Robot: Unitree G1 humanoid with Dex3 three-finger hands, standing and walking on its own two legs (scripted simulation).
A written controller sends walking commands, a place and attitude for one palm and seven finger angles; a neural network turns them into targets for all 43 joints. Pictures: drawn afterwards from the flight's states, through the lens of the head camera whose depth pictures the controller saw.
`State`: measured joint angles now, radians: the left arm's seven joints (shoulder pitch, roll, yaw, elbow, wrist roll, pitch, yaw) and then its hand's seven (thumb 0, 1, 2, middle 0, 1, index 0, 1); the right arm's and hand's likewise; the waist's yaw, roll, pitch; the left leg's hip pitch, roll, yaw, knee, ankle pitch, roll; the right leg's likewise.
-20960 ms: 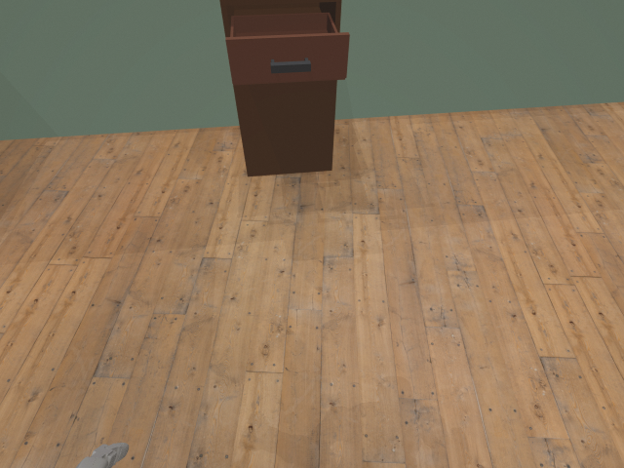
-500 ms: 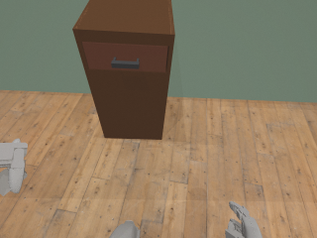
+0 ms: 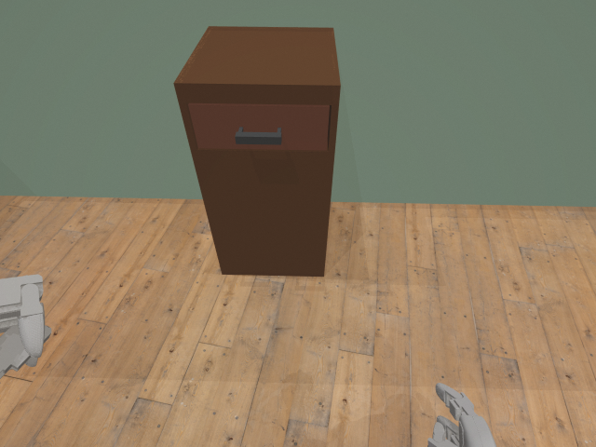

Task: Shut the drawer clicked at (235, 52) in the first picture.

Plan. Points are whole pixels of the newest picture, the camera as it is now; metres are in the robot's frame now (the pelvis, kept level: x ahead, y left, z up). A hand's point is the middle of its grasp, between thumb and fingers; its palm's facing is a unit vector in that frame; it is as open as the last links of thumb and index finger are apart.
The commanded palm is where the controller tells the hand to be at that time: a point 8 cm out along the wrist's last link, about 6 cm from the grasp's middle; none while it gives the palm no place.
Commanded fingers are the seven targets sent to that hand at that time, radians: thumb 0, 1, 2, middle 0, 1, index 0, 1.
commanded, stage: stop stepping back and stand still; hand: left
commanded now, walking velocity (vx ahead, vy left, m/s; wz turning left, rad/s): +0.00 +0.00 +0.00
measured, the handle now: (259, 134) +0.91 +0.16 -0.07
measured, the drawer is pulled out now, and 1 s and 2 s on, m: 0.00 0.00 0.00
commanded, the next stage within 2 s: let the arm hang, fingers relaxed in 0.26 s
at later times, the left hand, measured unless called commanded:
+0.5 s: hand (105, 404) +0.18 +0.27 -0.02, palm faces +0.11 -0.88 -0.46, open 3.1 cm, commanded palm none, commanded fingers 0.00 0.90 0.90 -1.08 -1.25 -1.08 -1.25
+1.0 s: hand out of the picture -0.07 +0.22 -0.16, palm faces +0.05 -0.96 -0.27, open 6.0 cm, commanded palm none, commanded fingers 0.00 0.90 0.90 -0.20 -0.30 -0.20 -0.30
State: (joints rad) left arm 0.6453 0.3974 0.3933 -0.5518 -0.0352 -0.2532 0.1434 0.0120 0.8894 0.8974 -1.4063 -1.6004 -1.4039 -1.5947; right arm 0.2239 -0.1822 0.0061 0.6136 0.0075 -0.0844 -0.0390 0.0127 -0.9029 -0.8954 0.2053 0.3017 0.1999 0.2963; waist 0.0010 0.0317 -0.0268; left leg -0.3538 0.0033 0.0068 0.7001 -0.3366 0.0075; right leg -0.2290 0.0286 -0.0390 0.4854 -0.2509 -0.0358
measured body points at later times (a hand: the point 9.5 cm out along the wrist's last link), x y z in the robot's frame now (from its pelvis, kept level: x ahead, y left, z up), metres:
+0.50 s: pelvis -0.02 +0.02 -0.01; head -0.02 -0.01 +0.44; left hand +0.17 +0.31 +0.01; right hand +0.15 -0.24 -0.12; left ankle +0.02 +0.12 -0.74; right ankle +0.01 -0.10 -0.74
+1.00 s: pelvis -0.02 +0.01 +0.00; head -0.01 +0.00 +0.45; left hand -0.08 +0.27 -0.14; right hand -0.02 -0.22 -0.16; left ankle +0.02 +0.12 -0.74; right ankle +0.01 -0.10 -0.74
